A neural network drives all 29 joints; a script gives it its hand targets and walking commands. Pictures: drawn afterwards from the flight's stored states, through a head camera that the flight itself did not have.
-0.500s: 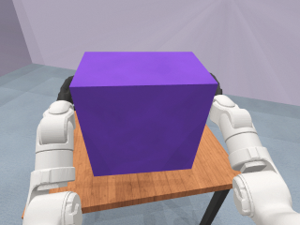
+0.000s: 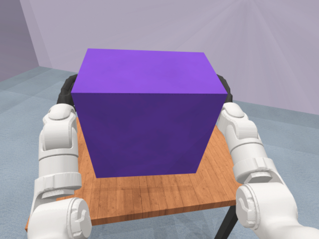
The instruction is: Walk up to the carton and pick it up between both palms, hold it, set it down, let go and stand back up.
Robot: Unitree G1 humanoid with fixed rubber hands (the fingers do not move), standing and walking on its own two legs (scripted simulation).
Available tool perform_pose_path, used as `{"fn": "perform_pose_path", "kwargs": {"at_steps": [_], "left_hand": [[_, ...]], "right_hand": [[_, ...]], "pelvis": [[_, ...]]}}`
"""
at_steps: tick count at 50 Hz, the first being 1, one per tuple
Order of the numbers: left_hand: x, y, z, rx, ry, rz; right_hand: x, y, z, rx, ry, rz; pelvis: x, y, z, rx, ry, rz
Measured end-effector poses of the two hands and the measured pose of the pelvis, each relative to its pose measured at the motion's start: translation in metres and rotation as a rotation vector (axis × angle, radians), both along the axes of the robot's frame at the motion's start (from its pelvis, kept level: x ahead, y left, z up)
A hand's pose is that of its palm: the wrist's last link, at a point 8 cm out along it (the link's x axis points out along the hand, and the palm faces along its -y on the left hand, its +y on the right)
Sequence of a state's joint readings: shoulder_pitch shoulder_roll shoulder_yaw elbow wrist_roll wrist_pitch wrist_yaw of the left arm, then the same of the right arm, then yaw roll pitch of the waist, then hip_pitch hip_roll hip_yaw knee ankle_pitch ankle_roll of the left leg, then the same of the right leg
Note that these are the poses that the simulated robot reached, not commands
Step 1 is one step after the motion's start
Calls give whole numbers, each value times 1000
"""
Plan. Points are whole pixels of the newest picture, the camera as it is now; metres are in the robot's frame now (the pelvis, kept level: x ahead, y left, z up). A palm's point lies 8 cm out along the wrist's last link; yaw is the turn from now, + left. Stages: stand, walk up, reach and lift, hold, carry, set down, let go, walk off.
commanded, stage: set down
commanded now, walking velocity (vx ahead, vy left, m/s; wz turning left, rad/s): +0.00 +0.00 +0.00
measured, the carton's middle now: (147, 117) +0.39 +0.02 +0.19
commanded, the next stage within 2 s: none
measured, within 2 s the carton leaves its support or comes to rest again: neither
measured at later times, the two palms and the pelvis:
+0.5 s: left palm (77, 125) +0.36 +0.20 +0.18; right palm (221, 126) +0.38 -0.18 +0.17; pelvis +0.00 +0.00 +0.00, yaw +0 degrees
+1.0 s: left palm (79, 136) +0.37 +0.21 +0.13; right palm (213, 135) +0.39 -0.17 +0.13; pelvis +0.01 +0.00 +0.00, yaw +0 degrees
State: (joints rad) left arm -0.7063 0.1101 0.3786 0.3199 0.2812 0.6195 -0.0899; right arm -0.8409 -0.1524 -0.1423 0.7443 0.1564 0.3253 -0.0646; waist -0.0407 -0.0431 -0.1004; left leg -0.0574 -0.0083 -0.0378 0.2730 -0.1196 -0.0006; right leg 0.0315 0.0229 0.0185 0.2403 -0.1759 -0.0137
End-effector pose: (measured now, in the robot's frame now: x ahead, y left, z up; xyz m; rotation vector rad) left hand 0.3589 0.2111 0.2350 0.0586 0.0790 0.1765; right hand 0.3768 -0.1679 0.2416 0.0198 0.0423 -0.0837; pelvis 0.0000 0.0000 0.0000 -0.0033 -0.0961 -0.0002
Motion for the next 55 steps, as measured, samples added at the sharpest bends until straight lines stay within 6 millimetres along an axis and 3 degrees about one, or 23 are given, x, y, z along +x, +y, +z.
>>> {"fn": "perform_pose_path", "kwargs": {"at_steps": [8, 12, 21, 30, 40, 55], "left_hand": [[2, 7, -43, 24, 40, 5], [3, 1, -55, 32, 28, -9], [7, -15, -56, 38, 34, -23], [3, -4, -65, 3, 62, -3], [7, 6, -84, 13, 86, 2], [16, -9, -113, 18, 119, -8]], "right_hand": [[4, 7, -53, -24, 28, 3], [0, 1, -66, -27, 10, -10], [-2, -15, -69, -42, 11, -24], [4, -4, -72, -60, 38, 0], [9, 7, -93, -59, 57, 9], [15, -8, -117, -73, 81, 2]], "pelvis": [[5, -2, -1, 0, -18, 24], [7, -2, -1, -3, -12, 28], [5, -3, -1, -2, 7, 5], [1, -6, 0, 1, 28, 0], [3, -2, 0, 0, 45, 19], [11, -2, 0, -1, 78, -5]]}}
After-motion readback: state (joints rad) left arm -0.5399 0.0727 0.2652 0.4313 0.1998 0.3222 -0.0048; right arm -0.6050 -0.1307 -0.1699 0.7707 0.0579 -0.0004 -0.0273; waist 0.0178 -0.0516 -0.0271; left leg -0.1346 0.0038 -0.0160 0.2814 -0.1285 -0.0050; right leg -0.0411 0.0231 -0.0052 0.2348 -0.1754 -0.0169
